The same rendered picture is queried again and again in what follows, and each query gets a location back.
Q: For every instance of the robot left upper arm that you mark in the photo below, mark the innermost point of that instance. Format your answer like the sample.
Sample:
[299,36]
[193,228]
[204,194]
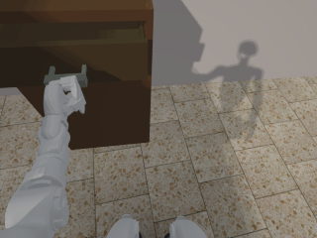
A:
[36,213]

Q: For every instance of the left robot thigh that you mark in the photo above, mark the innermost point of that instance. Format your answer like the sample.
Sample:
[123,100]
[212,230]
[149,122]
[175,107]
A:
[124,228]

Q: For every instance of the robot left forearm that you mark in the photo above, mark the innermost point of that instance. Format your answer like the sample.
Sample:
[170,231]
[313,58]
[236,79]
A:
[51,162]

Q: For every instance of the left robot hand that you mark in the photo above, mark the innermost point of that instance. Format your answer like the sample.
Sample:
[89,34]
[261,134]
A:
[58,103]

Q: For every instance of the handle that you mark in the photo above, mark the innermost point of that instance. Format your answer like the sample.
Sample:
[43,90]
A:
[81,77]

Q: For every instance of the drawer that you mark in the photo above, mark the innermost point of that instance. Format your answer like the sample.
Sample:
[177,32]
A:
[111,50]

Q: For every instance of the robot left shin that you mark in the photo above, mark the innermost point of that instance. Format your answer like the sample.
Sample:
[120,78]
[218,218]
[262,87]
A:
[126,216]

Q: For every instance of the cabinet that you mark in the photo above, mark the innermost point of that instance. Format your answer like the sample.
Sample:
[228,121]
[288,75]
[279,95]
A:
[116,113]

